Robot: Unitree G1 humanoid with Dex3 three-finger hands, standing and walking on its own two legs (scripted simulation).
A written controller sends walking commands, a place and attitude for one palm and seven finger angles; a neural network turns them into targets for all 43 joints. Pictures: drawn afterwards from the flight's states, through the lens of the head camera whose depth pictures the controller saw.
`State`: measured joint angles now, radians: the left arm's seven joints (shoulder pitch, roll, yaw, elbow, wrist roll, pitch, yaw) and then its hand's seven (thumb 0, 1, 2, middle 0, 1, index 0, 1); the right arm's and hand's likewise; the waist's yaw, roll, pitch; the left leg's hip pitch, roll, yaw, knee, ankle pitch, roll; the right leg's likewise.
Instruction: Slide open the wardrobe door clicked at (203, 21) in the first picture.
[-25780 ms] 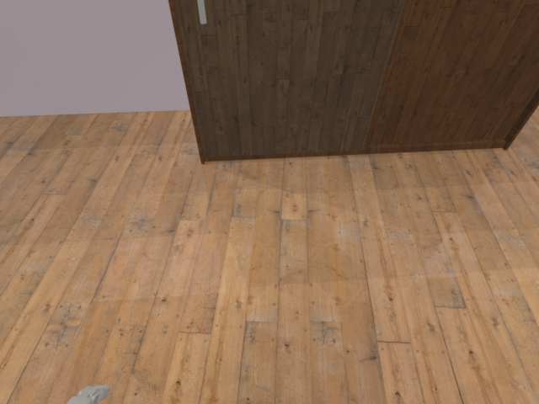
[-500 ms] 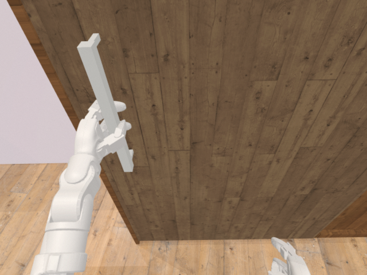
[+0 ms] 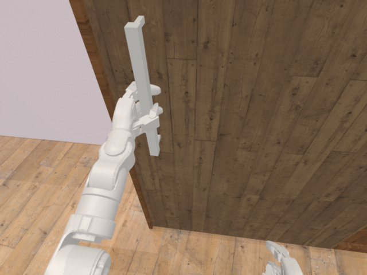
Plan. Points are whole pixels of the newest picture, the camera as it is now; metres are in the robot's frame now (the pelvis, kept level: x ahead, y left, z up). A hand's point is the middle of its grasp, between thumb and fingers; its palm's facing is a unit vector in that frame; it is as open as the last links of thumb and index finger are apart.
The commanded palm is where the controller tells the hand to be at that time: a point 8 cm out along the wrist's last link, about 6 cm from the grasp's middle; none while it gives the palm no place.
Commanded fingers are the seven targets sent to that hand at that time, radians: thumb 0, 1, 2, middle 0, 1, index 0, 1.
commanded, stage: tug the door sideways, standing still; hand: left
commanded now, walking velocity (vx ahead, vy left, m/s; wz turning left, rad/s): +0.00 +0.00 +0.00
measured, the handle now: (149, 98) +0.45 +0.13 +0.17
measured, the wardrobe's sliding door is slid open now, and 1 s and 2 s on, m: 0.01 0.06 0.34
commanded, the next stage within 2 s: step sideways, sliding the door along in 0.04 s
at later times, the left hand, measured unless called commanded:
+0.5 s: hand (166, 120) +0.39 +0.08 +0.15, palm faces +0.09 -0.99 -0.13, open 6.0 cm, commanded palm +0.37 +0.10 +0.16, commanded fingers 0.00 0.90 0.90 -0.45 -1.40 -0.45 -1.40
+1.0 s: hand (185, 119) +0.40 +0.04 +0.15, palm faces +0.27 -0.96 -0.07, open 6.3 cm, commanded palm +0.37 +0.01 +0.16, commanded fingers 0.00 0.90 0.90 -0.45 -1.40 -0.45 -1.40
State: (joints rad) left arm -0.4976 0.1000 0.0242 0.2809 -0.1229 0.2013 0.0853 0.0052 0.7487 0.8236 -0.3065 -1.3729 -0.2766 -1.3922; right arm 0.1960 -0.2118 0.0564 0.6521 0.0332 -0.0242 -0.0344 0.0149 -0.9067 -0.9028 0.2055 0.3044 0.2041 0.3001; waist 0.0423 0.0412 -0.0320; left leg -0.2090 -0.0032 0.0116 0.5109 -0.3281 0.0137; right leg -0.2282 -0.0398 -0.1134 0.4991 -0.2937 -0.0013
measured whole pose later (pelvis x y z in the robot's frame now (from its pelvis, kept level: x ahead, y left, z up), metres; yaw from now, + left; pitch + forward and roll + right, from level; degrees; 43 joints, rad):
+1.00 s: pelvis +0.04 -0.15 -0.03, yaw +6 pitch -4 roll -3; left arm -0.44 0.18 0.03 0.01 -0.06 -0.01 0.16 -0.03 0.74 0.86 -0.43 -1.40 -0.19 -1.36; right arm 0.02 -0.17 0.02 0.61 0.05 -0.02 -0.03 0.01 -0.91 -0.90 0.21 0.30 0.21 0.30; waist 0.09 0.06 0.23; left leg -0.28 0.18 -0.07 0.79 -0.44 -0.04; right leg -0.32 -0.08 -0.09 0.68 -0.28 0.06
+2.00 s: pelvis +0.04 -0.37 -0.02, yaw -2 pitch -2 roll -2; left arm -0.29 0.22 -0.01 -0.12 -0.06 -0.07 0.13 0.01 0.68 0.83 -0.45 -1.40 -0.29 -1.39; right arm 0.11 -0.16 0.00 0.58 0.06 0.00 0.00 0.02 -0.91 -0.90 0.20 0.30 0.20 0.30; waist 0.09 0.05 0.21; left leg -0.26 0.32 0.06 0.64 -0.31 -0.11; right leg -0.25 -0.03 -0.06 0.60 -0.28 0.01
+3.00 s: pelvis +0.02 -0.66 -0.03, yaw -2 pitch -4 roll -3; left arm -0.37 0.52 0.41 0.32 -0.03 -0.09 0.09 -0.15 0.58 0.81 -0.43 -1.40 -0.27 -1.35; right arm 0.04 -0.24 0.02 0.64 0.06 -0.06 -0.03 0.01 -0.90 -0.90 0.21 0.30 0.21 0.30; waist 0.03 0.10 0.19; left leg -0.38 0.22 -0.07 0.96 -0.47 -0.04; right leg -0.32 -0.08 -0.03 0.71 -0.29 0.10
